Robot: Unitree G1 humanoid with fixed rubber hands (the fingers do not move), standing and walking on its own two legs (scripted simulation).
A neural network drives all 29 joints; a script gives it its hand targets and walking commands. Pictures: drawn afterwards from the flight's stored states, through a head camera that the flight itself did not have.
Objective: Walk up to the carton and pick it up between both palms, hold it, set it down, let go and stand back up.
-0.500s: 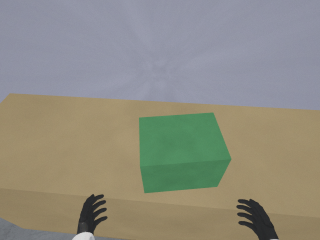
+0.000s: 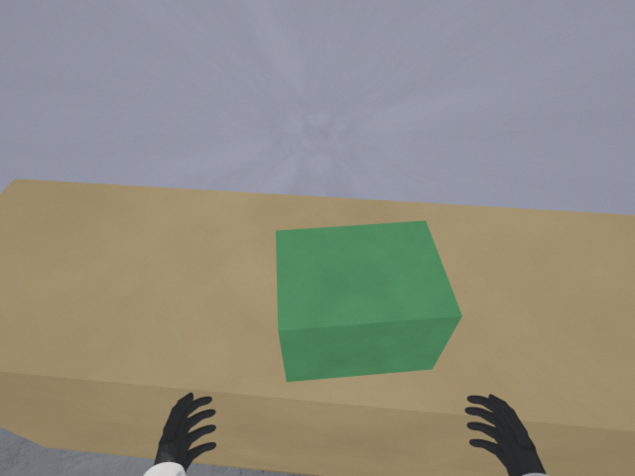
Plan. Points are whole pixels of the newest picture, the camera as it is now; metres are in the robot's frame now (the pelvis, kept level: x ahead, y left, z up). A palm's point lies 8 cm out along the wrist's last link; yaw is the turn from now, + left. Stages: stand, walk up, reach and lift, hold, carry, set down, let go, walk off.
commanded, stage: set down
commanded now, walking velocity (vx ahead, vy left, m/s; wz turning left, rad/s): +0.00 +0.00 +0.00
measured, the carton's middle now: (355, 301) +0.38 -0.01 -0.05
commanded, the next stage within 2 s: let go in 0.06 s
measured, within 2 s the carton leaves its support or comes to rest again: neither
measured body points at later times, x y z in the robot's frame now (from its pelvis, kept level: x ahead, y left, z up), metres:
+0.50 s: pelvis +0.00 +0.00 +0.00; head +0.01 +0.02 +0.45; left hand +0.15 +0.22 -0.10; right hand +0.19 -0.21 -0.07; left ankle -0.02 +0.11 -0.74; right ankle +0.01 -0.11 -0.74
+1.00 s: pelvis -0.02 +0.00 +0.00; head -0.02 +0.02 +0.45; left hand +0.08 +0.25 -0.11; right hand +0.13 -0.25 -0.09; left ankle -0.02 +0.11 -0.74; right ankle +0.01 -0.11 -0.74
